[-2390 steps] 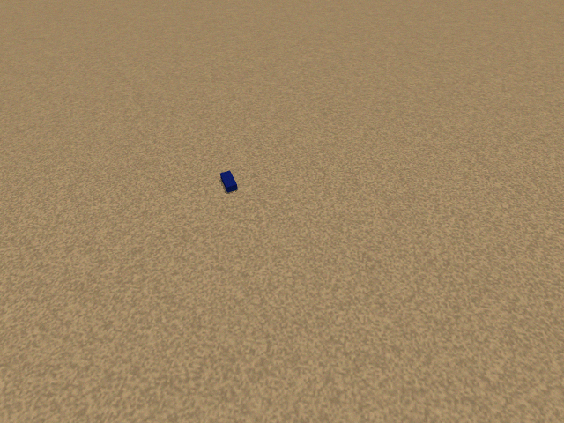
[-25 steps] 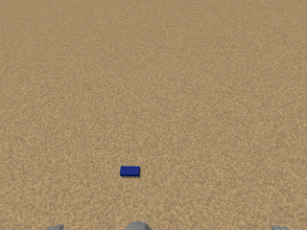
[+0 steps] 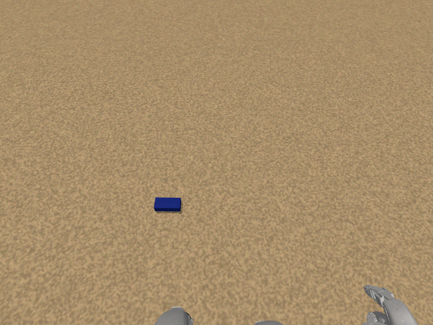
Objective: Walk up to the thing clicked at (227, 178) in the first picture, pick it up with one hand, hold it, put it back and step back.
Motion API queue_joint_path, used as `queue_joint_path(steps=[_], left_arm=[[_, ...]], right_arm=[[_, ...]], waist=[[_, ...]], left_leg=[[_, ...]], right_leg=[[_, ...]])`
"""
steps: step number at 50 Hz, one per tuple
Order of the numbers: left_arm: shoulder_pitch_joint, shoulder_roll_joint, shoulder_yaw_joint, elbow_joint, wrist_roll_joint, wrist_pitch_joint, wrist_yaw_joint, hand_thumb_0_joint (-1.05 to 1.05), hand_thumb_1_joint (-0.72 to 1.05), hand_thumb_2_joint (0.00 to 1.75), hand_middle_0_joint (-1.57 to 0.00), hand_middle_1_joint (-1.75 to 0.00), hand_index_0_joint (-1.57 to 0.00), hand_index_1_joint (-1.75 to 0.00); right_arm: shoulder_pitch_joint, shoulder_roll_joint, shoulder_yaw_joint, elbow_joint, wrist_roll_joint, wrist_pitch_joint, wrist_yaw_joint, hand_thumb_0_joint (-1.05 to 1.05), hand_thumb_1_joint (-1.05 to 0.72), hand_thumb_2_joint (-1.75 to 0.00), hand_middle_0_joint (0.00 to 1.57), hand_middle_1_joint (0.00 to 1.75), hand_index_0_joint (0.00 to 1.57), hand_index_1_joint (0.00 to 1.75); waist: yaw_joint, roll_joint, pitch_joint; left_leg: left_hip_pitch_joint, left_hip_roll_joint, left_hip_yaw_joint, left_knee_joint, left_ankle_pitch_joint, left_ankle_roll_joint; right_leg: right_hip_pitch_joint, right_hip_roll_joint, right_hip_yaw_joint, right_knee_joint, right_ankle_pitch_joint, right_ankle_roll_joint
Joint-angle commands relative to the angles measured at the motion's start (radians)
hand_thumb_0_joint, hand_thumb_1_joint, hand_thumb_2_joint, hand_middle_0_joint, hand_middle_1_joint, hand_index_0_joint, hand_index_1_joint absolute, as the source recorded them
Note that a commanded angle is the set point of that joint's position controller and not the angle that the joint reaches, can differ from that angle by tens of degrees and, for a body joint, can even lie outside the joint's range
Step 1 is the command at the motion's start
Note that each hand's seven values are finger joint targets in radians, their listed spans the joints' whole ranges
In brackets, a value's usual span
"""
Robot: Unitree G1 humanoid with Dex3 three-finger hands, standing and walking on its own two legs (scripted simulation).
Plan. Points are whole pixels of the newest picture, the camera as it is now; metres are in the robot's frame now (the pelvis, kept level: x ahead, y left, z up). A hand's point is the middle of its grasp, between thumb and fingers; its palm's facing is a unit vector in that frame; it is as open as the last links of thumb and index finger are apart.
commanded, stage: step back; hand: left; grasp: from above
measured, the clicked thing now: (167, 204) +0.70 +0.25 -0.74
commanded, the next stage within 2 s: stand in 1.88 s
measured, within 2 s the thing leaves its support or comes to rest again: neither
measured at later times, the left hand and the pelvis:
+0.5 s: hand out of the picture -0.06 +0.25 -0.14, palm faces +0.10 -0.92 -0.37, open 7.3 cm; pelvis -0.18 -0.03 +0.00, yaw +7 degrees
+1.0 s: hand out of the picture -0.28 +0.20 -0.13, palm faces +0.08 -0.90 -0.42, open 7.4 cm; pelvis -0.31 -0.07 +0.01, yaw +3 degrees
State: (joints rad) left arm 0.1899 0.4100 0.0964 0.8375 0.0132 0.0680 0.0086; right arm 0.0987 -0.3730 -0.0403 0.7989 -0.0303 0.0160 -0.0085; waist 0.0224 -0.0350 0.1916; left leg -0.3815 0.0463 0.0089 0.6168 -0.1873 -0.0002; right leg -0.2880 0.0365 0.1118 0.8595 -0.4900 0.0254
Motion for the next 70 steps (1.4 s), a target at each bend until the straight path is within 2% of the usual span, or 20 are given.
queue_joint_path(steps=[1, 3, 5, 9, 18, 21, 22, 24, 28, 34, 38, 40, 42, 45, 50, 54, 56, 58, 68, 70], left_arm=[[0.152, 0.136, 0.045, -0.017, 0.011, -0.041, -0.002, 0.00, 0.90, 0.90, -0.20, -0.30, -0.20, -0.30], [0.137, 0.235, 0.071, -0.024, 0.037, -0.048, -0.004, 0.00, 0.90, 0.90, -0.20, -0.30, -0.20, -0.30], [-0.052, 0.368, 0.094, -0.115, 0.035, -0.041, -0.001, 0.00, 0.90, 0.90, -0.20, -0.30, -0.20, -0.30], [-0.168, 0.200, 0.061, -0.131, 0.032, -0.046, 0.009, 0.00, 0.90, 0.90, -0.20, -0.30, -0.20, -0.30], [-0.048, 0.194, 0.049, -0.140, 0.023, -0.024, 0.026, 0.00, 0.90, 0.90, -0.20, -0.30, -0.20, -0.30], [-0.050, 0.158, 0.023, -0.159, 0.007, -0.002, 0.013, 0.00, 0.90, 0.90, -0.20, -0.30, -0.20, -0.30], [-0.054, 0.122, 0.014, -0.163, 0.000, -0.003, 0.012, 0.00, 0.90, 0.90, -0.20, -0.30, -0.20, -0.30], [-0.155, 0.201, 0.047, -0.160, 0.015, -0.003, 0.030, 0.00, 0.90, 0.90, -0.20, -0.30, -0.20, -0.30], [-0.012, 0.170, 0.042, -0.087, -0.005, 0.000, 0.015, 0.00, 0.90, 0.90, -0.20, -0.30, -0.20, -0.30], [-0.032, 0.145, 0.017, -0.083, 0.009, -0.049, 0.008, 0.00, 0.90, 0.90, -0.20, -0.30, -0.20, -0.30], [0.107, 0.135, 0.020, 0.037, 0.015, -0.083, 0.008, 0.00, 0.90, 0.90, -0.20, -0.30, -0.20, -0.30], [0.103, 0.247, 0.051, 0.050, 0.040, -0.095, 0.011, 0.00, 0.90, 0.90, -0.20, -0.30, -0.20, -0.30], [-0.072, 0.350, 0.062, -0.012, 0.039, -0.087, 0.010, 0.00, 0.90, 0.90, -0.20, -0.30, -0.20, -0.30], [-0.123, 0.216, 0.034, -0.014, 0.035, -0.103, 0.013, 0.00, 0.90, 0.90, -0.20, -0.30, -0.20, -0.30], [0.011, 0.242, 0.050, 0.029, 0.040, -0.106, -0.002, 0.00, 0.90, 0.90, -0.20, -0.30, -0.20, -0.30], [-0.022, 0.211, 0.027, 0.014, 0.027, -0.082, -0.015, 0.00, 0.90, 0.90, -0.20, -0.30, -0.20, -0.30], [-0.023, 0.098, -0.009, -0.003, 0.007, -0.087, -0.016, 0.00, 0.90, 0.90, -0.20, -0.30, -0.20, -0.30], [-0.112, 0.219, 0.026, -0.005, 0.015, -0.091, -0.009, 0.00, 0.90, 0.90, -0.20, -0.30, -0.20, -0.30], [0.059, 0.147, 0.023, 0.095, 0.006, -0.123, -0.005, 0.00, 0.90, 0.90, -0.20, -0.30, -0.20, -0.30], [0.100, 0.258, 0.052, 0.101, 0.027, -0.133, 0.011, 0.00, 0.90, 0.90, -0.20, -0.30, -0.20, -0.30]], right_arm=[[-0.012, -0.289, -0.087, -0.066, 0.008, 0.012, -0.017, 0.00, -0.90, -0.90, 0.20, 0.30, 0.20, 0.30], [-0.006, -0.212, -0.067, -0.079, 0.025, 0.020, -0.016, 0.00, -0.90, -0.90, 0.20, 0.30, 0.20, 0.30], [-0.007, -0.246, -0.089, -0.071, 0.023, 0.023, -0.039, 0.00, -0.90, -0.90, 0.20, 0.30, 0.20, 0.30], [0.115, -0.206, -0.063, 0.006, 0.031, 0.013, -0.023, 0.00, -0.90, -0.90, 0.20, 0.30, 0.20, 0.30], [0.178, -0.181, -0.053, 0.014, 0.007, -0.011, -0.028, 0.00, -0.90, -0.90, 0.20, 0.30, 0.20, 0.30], [0.230, -0.233, -0.079, 0.045, -0.011, -0.008, -0.026, 0.00, -0.90, -0.90, 0.20, 0.30, 0.20, 0.30], [0.188, -0.332, -0.099, 0.028, -0.023, -0.005, -0.022, 0.00, -0.90, -0.90, 0.20, 0.30, 0.20, 0.30], [0.063, -0.385, -0.107, -0.015, -0.020, -0.011, -0.021, 0.00, -0.90, -0.90, 0.20, 0.30, 0.20, 0.30], [-0.004, -0.243, -0.063, -0.030, -0.015, -0.016, -0.030, 0.00, -0.90, -0.90, 0.20, 0.30, 0.20, 0.30], [0.100, -0.238, -0.077, -0.004, -0.007, -0.009, -0.021, 0.00, -0.90, -0.90, 0.20, 0.30, 0.20, 0.30], [0.041, -0.269, -0.075, -0.003, -0.004, 0.022, -0.003, 0.00, -0.90, -0.90, 0.20, 0.30, 0.20, 0.30], [0.050, -0.163, -0.044, -0.024, 0.007, 0.018, 0.000, 0.00, -0.90, -0.90, 0.20, 0.30, 0.20, 0.30], [-0.022, -0.238, -0.078, -0.009, 0.006, 0.016, -0.013, 0.00, -0.90, -0.90, 0.20, 0.30, 0.20, 0.30], [0.023, -0.204, -0.062, 0.045, 0.023, 0.001, 0.004, 0.00, -0.90, -0.90, 0.20, 0.30, 0.20, 0.30], [0.021, -0.188, -0.047, 0.057, 0.004, -0.031, 0.016, 0.00, -0.90, -0.90, 0.20, 0.30, 0.20, 0.30], [0.131, -0.186, -0.071, 0.116, -0.003, -0.061, 0.012, 0.00, -0.90, -0.90, 0.20, 0.30, 0.20, 0.30], [0.198, -0.284, -0.102, 0.127, -0.017, -0.078, 0.004, 0.00, -0.90, -0.90, 0.20, 0.30, 0.20, 0.30], [0.183, -0.363, -0.120, 0.120, -0.003, -0.072, 0.008, 0.00, -0.90, -0.90, 0.20, 0.30, 0.20, 0.30], [0.076, -0.185, -0.050, 0.077, 0.016, -0.040, 0.009, 0.00, -0.90, -0.90, 0.20, 0.30, 0.20, 0.30], [0.109, -0.089, -0.016, 0.056, 0.027, -0.036, 0.000, 0.00, -0.90, -0.90, 0.20, 0.30, 0.20, 0.30]], waist=[[0.020, 0.238, -0.295], [0.012, -0.021, -0.240], [0.025, -0.271, -0.101], [-0.056, -0.124, -0.111], [0.010, -0.192, -0.278], [-0.018, -0.013, -0.278], [-0.010, 0.247, -0.245], [-0.050, 0.263, -0.157], [0.035, 0.121, -0.165], [-0.062, 0.220, -0.268], [-0.003, 0.224, -0.285], [-0.004, -0.081, -0.233], [0.020, -0.166, -0.071], [-0.027, -0.075, -0.035], [0.049, -0.179, -0.076], [-0.013, -0.124, -0.159], [-0.044, 0.182, -0.244], [-0.066, 0.138, -0.106], [0.038, 0.152, -0.190], [0.054, -0.141, -0.236]], left_leg=[[0.161, 0.167, -0.189, -0.057, 0.176, 0.167], [-0.137, -0.025, -0.149, 0.140, -0.170, 0.050], [-0.045, -0.102, -0.164, 0.543, -0.421, -0.010], [-0.095, -0.185, -0.168, 0.609, -0.234, -0.009], [0.011, -0.064, -0.039, -0.017, -0.265, -0.007], [0.230, 0.017, -0.161, -0.260, -0.017, 0.045], [0.267, 0.245, -0.469, -0.294, 0.123, 0.142], [-0.056, 0.388, -0.585, -0.333, 0.152, 0.316], [0.106, 0.171, -0.209, -0.207, 0.327, 0.190], [0.394, 0.186, -0.214, -0.148, 0.135, 0.230], [0.206, 0.143, -0.144, -0.045, -0.009, 0.169], [-0.156, -0.014, -0.075, 0.173, -0.258, 0.050], [0.037, -0.025, -0.177, 0.349, -0.354, -0.007], [-0.036, -0.096, -0.145, 0.328, -0.220, -0.001], [-0.090, -0.074, -0.073, 0.073, -0.295, -0.021], [0.216, -0.089, -0.013, -0.289, -0.145, 0.007], [0.473, 0.186, -0.482, -0.360, -0.208, 0.123], [0.230, 0.323, -0.621, -0.411, -0.474, 0.282], [0.028, 0.067, -0.142, -0.057, 0.038, 0.094], [-0.172, -0.115, -0.115, 0.222, -0.276, 0.020]], right_leg=[[0.130, -0.018, -0.102, -0.433, 0.221, -0.042], [0.185, -0.190, 0.226, -0.493, 0.188, -0.105], [-0.289, -0.480, 0.528, -0.658, 0.020, -0.334], [-0.106, -0.215, 0.077, -0.485, 0.311, -0.179], [0.254, -0.294, 0.110, -0.307, 0.617, -0.214], [-0.010, -0.192, 0.036, -0.177, 0.372, -0.108], [-0.234, -0.022, -0.093, 0.026, 0.031, -0.051], [-0.124, 0.005, 0.064, 0.351, -0.152, -0.034], [-0.215, 0.083, 0.073, 0.461, 0.017, -0.042], [-0.180, -0.021, -0.024, -0.055, -0.029, 0.005], [0.123, 0.002, -0.127, -0.540, 0.158, -0.043], [0.238, -0.206, 0.281, -0.546, 0.084, -0.118], [-0.304, -0.440, 0.509, -0.646, -0.244, -0.285], [-0.117, -0.247, 0.165, -0.550, 0.037, -0.192], [0.107, -0.244, 0.180, -0.554, -0.112, -0.184], [0.043, -0.215, 0.063, -0.383, 0.088, -0.156], [-0.261, -0.040, -0.117, -0.035, 0.085, -0.057], [-0.270, -0.093, -0.047, 0.079, -0.076, -0.062], [0.239, -0.019, -0.165, -0.448, 0.303, -0.050], [0.337, -0.309, 0.272, -0.567, 0.237, -0.121]])
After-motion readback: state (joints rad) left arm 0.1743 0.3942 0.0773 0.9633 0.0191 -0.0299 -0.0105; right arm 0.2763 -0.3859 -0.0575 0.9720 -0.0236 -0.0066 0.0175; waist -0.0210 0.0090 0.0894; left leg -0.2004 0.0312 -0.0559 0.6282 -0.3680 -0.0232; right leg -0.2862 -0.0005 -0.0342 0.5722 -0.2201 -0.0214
